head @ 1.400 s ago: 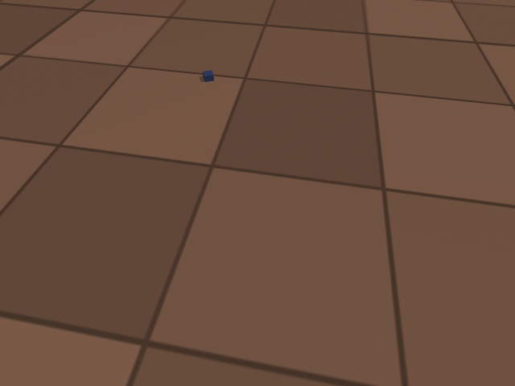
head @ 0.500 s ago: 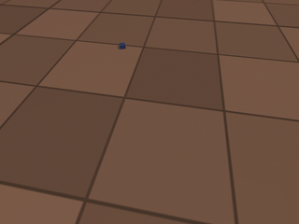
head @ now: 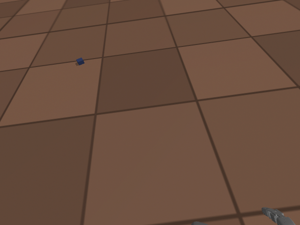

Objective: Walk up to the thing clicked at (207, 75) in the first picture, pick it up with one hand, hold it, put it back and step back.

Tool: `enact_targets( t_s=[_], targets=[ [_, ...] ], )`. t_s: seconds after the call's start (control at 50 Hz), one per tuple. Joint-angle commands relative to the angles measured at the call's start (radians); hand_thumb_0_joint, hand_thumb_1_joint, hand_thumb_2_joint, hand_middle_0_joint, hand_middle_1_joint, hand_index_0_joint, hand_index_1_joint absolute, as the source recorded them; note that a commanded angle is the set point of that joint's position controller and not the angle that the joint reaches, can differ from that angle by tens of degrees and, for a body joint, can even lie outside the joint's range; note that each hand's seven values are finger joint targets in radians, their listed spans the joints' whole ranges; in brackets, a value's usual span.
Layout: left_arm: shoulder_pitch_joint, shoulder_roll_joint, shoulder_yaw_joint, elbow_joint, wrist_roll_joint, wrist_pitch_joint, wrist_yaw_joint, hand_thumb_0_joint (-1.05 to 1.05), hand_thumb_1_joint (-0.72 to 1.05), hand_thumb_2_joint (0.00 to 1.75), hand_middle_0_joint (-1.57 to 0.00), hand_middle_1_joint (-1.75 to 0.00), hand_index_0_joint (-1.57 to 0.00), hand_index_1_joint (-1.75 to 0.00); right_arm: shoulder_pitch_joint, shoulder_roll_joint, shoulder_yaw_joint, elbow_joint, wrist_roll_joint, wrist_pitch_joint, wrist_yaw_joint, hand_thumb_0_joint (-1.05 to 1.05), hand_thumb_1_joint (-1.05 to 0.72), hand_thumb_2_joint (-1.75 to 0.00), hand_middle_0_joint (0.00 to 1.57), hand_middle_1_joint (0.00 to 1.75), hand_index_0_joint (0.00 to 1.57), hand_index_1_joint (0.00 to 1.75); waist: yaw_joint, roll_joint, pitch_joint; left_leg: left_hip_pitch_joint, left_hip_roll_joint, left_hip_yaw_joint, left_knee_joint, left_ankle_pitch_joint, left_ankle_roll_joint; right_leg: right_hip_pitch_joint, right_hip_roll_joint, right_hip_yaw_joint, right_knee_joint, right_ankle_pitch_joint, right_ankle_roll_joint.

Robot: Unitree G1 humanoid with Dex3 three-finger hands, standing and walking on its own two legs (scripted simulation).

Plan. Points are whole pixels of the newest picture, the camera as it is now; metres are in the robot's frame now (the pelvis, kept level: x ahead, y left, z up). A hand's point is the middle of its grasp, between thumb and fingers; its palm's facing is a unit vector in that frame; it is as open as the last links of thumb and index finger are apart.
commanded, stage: walk up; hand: left
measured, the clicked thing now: (80, 61) +1.97 +0.95 -0.74
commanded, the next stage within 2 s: none
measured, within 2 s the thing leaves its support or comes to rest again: neither
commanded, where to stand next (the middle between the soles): +1.55 +1.18 m, yaw -63 degrees
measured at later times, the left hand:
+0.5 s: hand (48, 162) +0.36 +0.43 -0.15, palm faces -0.30 -0.77 -0.56, open 7.4 cm
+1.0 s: hand (80, 82) +0.78 +0.39 -0.11, palm faces -0.38 -0.72 -0.58, open 7.3 cm
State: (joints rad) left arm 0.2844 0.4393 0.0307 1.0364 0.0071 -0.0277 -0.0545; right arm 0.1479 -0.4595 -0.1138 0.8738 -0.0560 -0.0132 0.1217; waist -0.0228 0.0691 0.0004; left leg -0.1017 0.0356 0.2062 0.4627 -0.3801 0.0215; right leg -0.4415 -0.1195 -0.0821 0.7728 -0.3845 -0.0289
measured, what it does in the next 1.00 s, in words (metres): walks ahead, turning right: right foot, then left foot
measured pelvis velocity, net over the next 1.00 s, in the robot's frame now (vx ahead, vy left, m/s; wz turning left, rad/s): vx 0.53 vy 0.18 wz -0.47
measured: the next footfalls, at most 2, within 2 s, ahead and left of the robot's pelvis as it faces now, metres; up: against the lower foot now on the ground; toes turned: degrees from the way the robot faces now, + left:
right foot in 0.06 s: +0.11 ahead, -0.15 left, +0.00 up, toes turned -13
left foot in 0.48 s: +0.48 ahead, +0.21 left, +0.00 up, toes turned -13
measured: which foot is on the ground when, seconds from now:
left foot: down 0.00-0.06, up 0.08-0.46, down 0.48-0.88, up 0.90-1.00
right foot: up 0.00-0.04, down 0.06-0.48, up 0.50-0.86, down 0.88-1.00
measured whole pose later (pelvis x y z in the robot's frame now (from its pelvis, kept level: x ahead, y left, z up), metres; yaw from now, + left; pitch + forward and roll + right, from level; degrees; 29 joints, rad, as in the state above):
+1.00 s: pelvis +0.53 +0.18 -0.02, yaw -27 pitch -1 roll -2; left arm 0.22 0.43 0.04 0.87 -0.01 -0.08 0.09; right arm 0.28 -0.43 -0.09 0.79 -0.06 0.07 0.09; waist -0.07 0.14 0.05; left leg -0.53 0.04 -0.03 1.24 -0.41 -0.06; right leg -0.38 -0.02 -0.14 0.65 -0.26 -0.06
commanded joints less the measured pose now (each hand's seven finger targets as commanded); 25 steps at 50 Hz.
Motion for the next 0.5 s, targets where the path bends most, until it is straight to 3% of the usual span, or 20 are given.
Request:
enact_targets(
  t_s=[0.0,0.02,0.04,0.06,0.08,0.1,0.14,0.16,0.2,0.24,0.26,0.32,0.36,0.4,0.42,0.44,0.46,0.48],
  targets=[
    [0.125,0.244,0.084,-0.053,-0.011,-0.050,0.015,0.00,0.90,0.90,-0.20,-0.30,-0.20,-0.30,-0.228,-0.226,-0.055,-0.171,-0.016,-0.015,0.010,0.00,-0.90,-0.90,0.20,0.30,0.20,0.30,0.119,-0.081,-0.010,-0.219,0.147,-0.037,0.034,-0.191,0.094,0.298,0.005,-0.110,-0.184,0.155,0.000],
    [0.310,0.293,0.107,-0.003,-0.008,-0.056,0.034,0.00,0.90,0.90,-0.20,-0.30,-0.20,-0.30,-0.238,-0.197,-0.045,-0.190,-0.025,-0.009,0.009,0.00,-0.90,-0.90,0.20,0.30,0.20,0.30,0.198,-0.219,-0.076,-0.388,0.050,0.023,0.343,-0.071,0.058,0.558,0.042,-0.067,-0.246,0.054,-0.030],
    [0.441,0.368,0.135,0.003,0.007,-0.057,0.058,0.00,0.90,0.90,-0.20,-0.30,-0.20,-0.30,-0.249,-0.135,-0.017,-0.223,-0.022,-0.009,0.017,0.00,-0.90,-0.90,0.20,0.30,0.20,0.30,0.259,-0.392,-0.063,-0.710,-0.043,-0.016,0.642,-0.300,0.003,0.725,-0.100,0.260,-0.344,-0.191,-0.097],
    [0.387,0.397,0.131,-0.044,0.001,-0.055,0.077,0.00,0.90,0.90,-0.20,-0.30,-0.20,-0.30,-0.290,-0.153,-0.014,-0.275,0.000,-0.014,0.028,0.00,-0.90,-0.90,0.20,0.30,0.20,0.30,0.219,-0.365,-0.059,-0.828,-0.060,-0.236,0.726,-0.246,-0.030,0.671,-0.299,0.806,-0.600,-0.428,-0.217],
    [0.252,0.434,0.121,-0.106,-0.005,-0.065,0.094,0.00,0.90,0.90,-0.20,-0.30,-0.20,-0.30,-0.328,-0.198,-0.018,-0.285,-0.005,-0.019,0.026,0.00,-0.90,-0.90,0.20,0.30,0.20,0.30,0.166,-0.211,0.026,-0.879,0.050,-0.364,0.769,-0.171,-0.049,0.562,-0.404,0.954,-0.662,-0.553,-0.290],
    [0.167,0.422,0.118,-0.142,-0.008,-0.073,0.103,0.00,0.90,0.90,-0.20,-0.30,-0.20,-0.30,-0.328,-0.233,-0.025,-0.267,0.005,-0.021,0.030,0.00,-0.90,-0.90,0.20,0.30,0.20,0.30,0.121,-0.120,0.052,-0.892,0.099,-0.402,0.756,-0.090,-0.048,0.554,-0.367,0.833,-0.629,-0.489,-0.285],
    [0.093,0.379,0.108,-0.176,-0.012,-0.087,0.117,0.00,0.90,0.90,-0.20,-0.30,-0.20,-0.30,-0.262,-0.230,-0.019,-0.236,0.006,-0.015,0.026,0.00,-0.90,-0.90,0.20,0.30,0.20,0.30,0.067,-0.090,0.036,-0.801,0.125,-0.376,0.679,0.006,-0.041,0.467,-0.292,0.610,-0.578,-0.288,-0.211],
    [0.085,0.356,0.098,-0.176,-0.015,-0.095,0.115,0.00,0.90,0.90,-0.20,-0.30,-0.20,-0.30,-0.226,-0.228,-0.020,-0.223,0.002,-0.008,0.029,0.00,-0.90,-0.90,0.20,0.30,0.20,0.30,0.044,-0.086,0.055,-0.716,0.125,-0.363,0.631,0.036,-0.041,0.361,-0.255,0.521,-0.573,-0.229,-0.173],
    [0.058,0.360,0.096,-0.185,-0.014,-0.114,0.110,0.00,0.90,0.90,-0.20,-0.30,-0.20,-0.30,-0.169,-0.223,-0.026,-0.213,0.000,0.011,0.047,0.00,-0.90,-0.90,0.20,0.30,0.20,0.30,0.017,-0.129,0.070,-0.617,0.097,-0.311,0.564,0.137,-0.042,0.224,-0.179,0.387,-0.579,-0.190,-0.140],
    [0.024,0.398,0.105,-0.200,-0.006,-0.126,0.110,0.00,0.90,0.90,-0.20,-0.30,-0.20,-0.30,-0.160,-0.235,-0.035,-0.231,0.000,0.030,0.064,0.00,-0.90,-0.90,0.20,0.30,0.20,0.30,-0.007,-0.184,0.087,-0.574,0.087,-0.283,0.529,0.225,-0.047,0.125,-0.149,0.318,-0.606,-0.194,-0.134],
    [0.025,0.404,0.107,-0.200,-0.005,-0.129,0.110,0.00,0.90,0.90,-0.20,-0.30,-0.20,-0.30,-0.171,-0.236,-0.038,-0.236,0.002,0.035,0.069,0.00,-0.90,-0.90,0.20,0.30,0.20,0.30,-0.004,-0.184,0.099,-0.557,0.085,-0.263,0.510,0.253,-0.057,0.088,-0.136,0.281,-0.611,-0.186,-0.133],
    [0.060,0.407,0.114,-0.198,0.003,-0.128,0.114,0.00,0.90,0.90,-0.20,-0.30,-0.20,-0.30,-0.221,-0.217,-0.035,-0.266,0.005,0.035,0.080,0.00,-0.90,-0.90,0.20,0.30,0.20,0.30,0.020,-0.181,0.097,-0.487,0.092,-0.246,0.377,0.275,-0.069,0.086,-0.110,0.191,-0.557,-0.039,-0.120],
    [0.057,0.405,0.114,-0.199,0.007,-0.120,0.116,0.00,0.90,0.90,-0.20,-0.30,-0.20,-0.30,-0.212,-0.207,-0.039,-0.268,0.011,0.030,0.080,0.00,-0.90,-0.90,0.20,0.30,0.20,0.30,0.011,-0.189,0.070,-0.373,0.078,-0.230,0.303,0.268,-0.062,0.084,-0.110,0.150,-0.511,0.064,-0.111],
    [-0.018,0.406,0.112,-0.219,0.015,-0.105,0.123,0.00,0.90,0.90,-0.20,-0.30,-0.20,-0.30,-0.080,-0.213,-0.062,-0.240,0.012,0.031,0.072,0.00,-0.90,-0.90,0.20,0.30,0.20,0.30,-0.072,-0.214,0.001,-0.168,0.054,-0.188,0.282,0.219,-0.047,0.032,-0.142,0.140,-0.382,0.218,-0.103],
    [-0.057,0.385,0.107,-0.233,0.016,-0.100,0.125,0.00,0.90,0.90,-0.20,-0.30,-0.20,-0.30,0.064,-0.230,-0.079,-0.202,0.010,0.031,0.061,0.00,-0.90,-0.90,0.20,0.30,0.20,0.30,-0.161,-0.139,-0.062,0.009,0.025,-0.167,0.225,0.210,-0.038,-0.014,-0.117,0.100,-0.182,0.320,-0.080],
    [-0.035,0.319,0.087,-0.243,0.021,-0.089,0.128,0.00,0.90,0.90,-0.20,-0.30,-0.20,-0.30,0.274,-0.283,-0.111,-0.142,0.000,0.022,0.035,0.00,-0.90,-0.90,0.20,0.30,0.20,0.30,-0.256,0.065,-0.171,0.264,-0.015,-0.206,0.159,0.091,-0.016,-0.132,-0.036,0.041,0.221,0.294,-0.036],
    [0.017,0.183,0.041,-0.255,0.019,-0.082,0.132,0.00,0.90,0.90,-0.20,-0.30,-0.20,-0.30,0.370,-0.359,-0.129,-0.135,-0.010,0.009,0.003,0.00,-0.90,-0.90,0.20,0.30,0.20,0.30,-0.273,0.384,-0.196,0.339,0.205,-0.536,-0.027,-0.180,-0.008,-0.337,0.094,0.071,0.536,-0.229,-0.020],
    [0.100,0.195,0.026,-0.253,-0.005,-0.081,0.149,0.00,0.90,0.90,-0.20,-0.30,-0.20,-0.30,0.179,-0.443,-0.135,-0.171,0.023,-0.001,-0.016,0.00,-0.90,-0.90,0.20,0.30,0.20,0.30,-0.140,0.431,-0.161,0.194,0.333,-0.918,-0.297,-0.361,0.052,-0.438,0.164,0.152,0.670,-0.212,-0.067]
  ],
)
